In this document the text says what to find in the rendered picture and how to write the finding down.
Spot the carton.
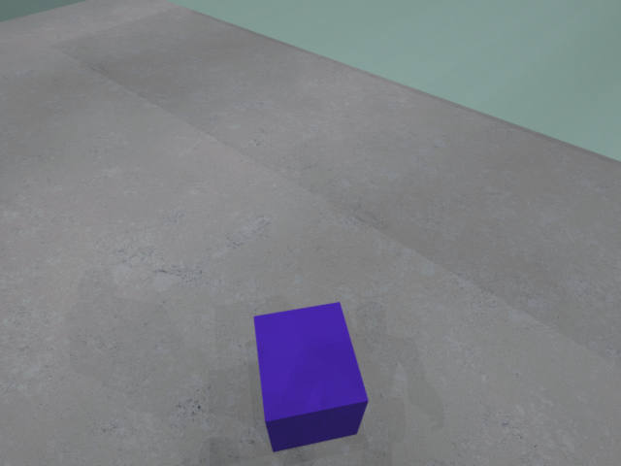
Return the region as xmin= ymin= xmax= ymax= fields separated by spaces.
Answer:
xmin=254 ymin=302 xmax=369 ymax=452

